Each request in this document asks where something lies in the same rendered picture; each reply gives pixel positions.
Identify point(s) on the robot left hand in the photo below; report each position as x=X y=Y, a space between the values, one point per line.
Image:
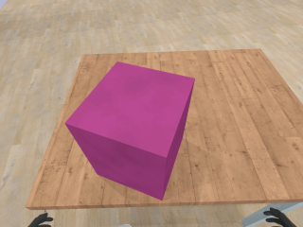
x=40 y=219

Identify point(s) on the robot right hand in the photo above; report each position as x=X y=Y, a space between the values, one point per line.
x=280 y=218

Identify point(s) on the carton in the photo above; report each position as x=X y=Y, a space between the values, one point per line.
x=131 y=126

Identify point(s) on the table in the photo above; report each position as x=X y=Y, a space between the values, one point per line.
x=242 y=142

